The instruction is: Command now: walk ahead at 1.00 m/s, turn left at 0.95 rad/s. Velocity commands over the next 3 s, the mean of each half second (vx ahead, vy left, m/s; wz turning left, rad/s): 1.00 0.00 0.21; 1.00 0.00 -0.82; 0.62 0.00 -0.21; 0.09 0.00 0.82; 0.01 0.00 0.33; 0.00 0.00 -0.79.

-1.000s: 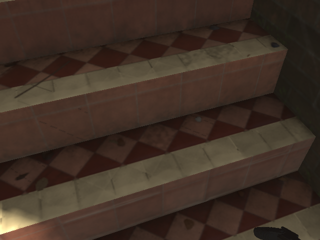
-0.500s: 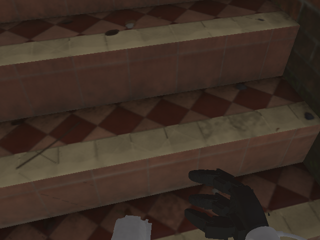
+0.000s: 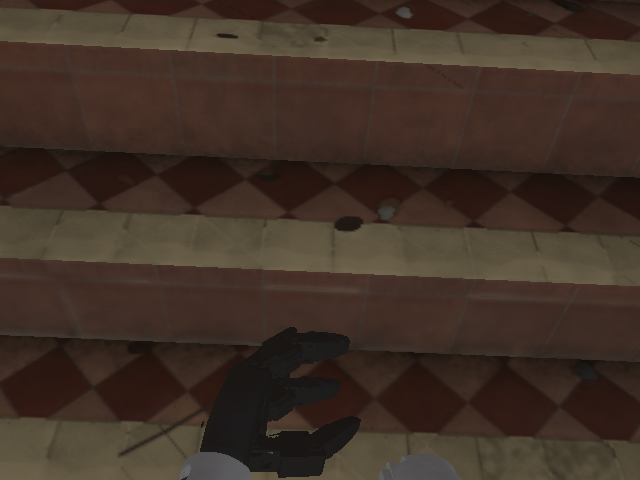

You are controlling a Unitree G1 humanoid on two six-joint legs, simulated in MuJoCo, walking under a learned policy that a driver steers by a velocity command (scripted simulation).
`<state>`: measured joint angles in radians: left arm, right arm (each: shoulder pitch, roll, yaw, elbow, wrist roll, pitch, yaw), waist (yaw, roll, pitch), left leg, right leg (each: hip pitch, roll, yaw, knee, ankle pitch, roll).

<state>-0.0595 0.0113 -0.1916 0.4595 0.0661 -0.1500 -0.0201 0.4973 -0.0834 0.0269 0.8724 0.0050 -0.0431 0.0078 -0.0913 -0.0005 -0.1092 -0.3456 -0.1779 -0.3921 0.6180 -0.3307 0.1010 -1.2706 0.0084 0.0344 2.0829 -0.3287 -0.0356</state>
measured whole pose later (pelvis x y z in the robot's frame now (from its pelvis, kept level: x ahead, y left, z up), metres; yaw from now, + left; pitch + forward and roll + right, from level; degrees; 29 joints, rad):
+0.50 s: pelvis +0.22 +0.01 +0.20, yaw +4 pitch +5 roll +2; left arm 0.56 0.08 -0.04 0.94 -0.01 -0.07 0.01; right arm -0.09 -0.04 0.17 0.48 -0.01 -0.08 0.04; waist 0.10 -0.01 -0.13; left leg -0.73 0.08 0.06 1.20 -0.26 0.02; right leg -0.19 -0.07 0.16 0.49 -0.33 -0.06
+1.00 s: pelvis +0.47 +0.00 +0.37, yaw -24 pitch +2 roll +3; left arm 0.45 0.18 -0.02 0.85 0.03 -0.01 -0.05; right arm -0.03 -0.10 0.10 0.49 -0.06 -0.16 0.06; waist -0.04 0.02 -0.09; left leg -1.06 -0.01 -0.11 2.34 -0.20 0.13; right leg -0.38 0.16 0.12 0.79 -0.40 -0.12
